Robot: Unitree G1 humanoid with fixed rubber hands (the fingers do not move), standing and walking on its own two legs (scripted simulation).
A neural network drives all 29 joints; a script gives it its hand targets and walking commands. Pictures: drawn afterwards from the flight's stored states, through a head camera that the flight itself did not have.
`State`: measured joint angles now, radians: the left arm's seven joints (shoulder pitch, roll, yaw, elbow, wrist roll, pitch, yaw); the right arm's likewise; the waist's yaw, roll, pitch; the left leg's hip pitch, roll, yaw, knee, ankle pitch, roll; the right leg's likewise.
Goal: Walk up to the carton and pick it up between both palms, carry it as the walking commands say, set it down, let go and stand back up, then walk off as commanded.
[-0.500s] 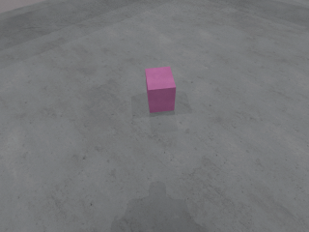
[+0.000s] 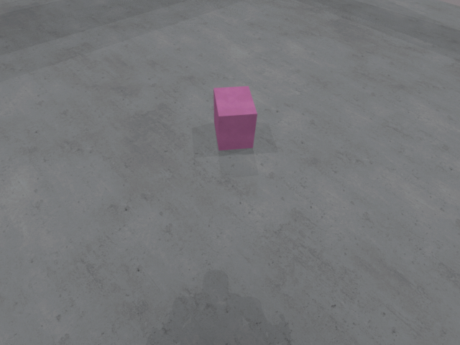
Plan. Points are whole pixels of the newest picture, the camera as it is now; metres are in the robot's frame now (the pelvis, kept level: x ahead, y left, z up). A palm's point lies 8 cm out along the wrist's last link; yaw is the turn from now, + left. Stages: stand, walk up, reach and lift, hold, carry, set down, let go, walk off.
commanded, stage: walk off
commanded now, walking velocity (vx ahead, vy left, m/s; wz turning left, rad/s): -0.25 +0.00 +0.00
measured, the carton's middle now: (233, 118) +1.43 -0.01 -0.65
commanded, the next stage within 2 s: stand in 1.14 s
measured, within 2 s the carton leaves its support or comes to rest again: neither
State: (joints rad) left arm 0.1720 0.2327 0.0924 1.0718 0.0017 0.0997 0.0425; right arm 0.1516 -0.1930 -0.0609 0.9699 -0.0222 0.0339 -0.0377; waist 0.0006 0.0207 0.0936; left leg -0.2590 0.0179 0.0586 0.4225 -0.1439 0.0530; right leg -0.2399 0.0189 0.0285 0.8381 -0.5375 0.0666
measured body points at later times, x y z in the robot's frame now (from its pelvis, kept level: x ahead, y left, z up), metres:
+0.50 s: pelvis -0.16 -0.01 -0.01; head -0.11 +0.00 +0.44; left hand -0.08 +0.24 -0.16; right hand -0.10 -0.27 -0.16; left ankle -0.22 +0.11 -0.74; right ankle -0.09 -0.14 -0.74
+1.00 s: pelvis -0.31 -0.01 -0.01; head -0.27 -0.04 +0.44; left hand -0.28 +0.25 -0.14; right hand -0.24 -0.27 -0.17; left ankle -0.24 +0.11 -0.72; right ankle -0.35 -0.13 -0.75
